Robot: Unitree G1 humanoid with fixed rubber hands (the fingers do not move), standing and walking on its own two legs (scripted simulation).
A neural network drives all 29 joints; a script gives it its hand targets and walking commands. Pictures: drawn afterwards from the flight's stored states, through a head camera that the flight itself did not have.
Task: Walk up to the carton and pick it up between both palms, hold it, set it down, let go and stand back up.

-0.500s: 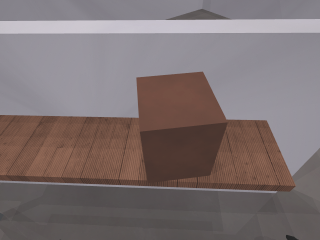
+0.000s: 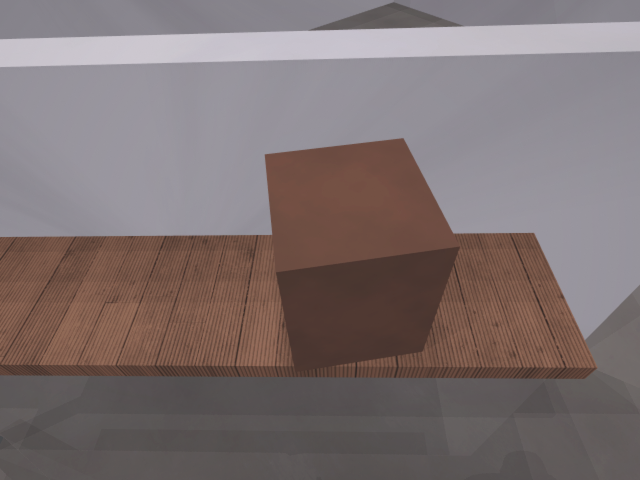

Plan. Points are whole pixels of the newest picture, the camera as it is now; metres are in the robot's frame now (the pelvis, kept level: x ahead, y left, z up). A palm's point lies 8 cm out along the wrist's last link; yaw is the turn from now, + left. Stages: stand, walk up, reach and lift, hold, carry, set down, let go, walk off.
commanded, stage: walk up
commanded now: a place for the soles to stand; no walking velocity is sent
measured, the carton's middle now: (347, 258) +0.43 -0.01 +0.02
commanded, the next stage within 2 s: reach and lift in 0.58 s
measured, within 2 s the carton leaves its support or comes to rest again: neither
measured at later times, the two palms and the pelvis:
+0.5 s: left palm out of the picture +0.09 +0.33 -0.10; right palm out of the picture +0.12 -0.31 -0.10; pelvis +0.01 +0.00 +0.00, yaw -2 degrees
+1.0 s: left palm (146, 461) +0.18 +0.25 -0.06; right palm out of the picture +0.13 -0.32 -0.07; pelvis -0.01 -0.03 +0.00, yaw -3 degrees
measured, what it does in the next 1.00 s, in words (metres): stands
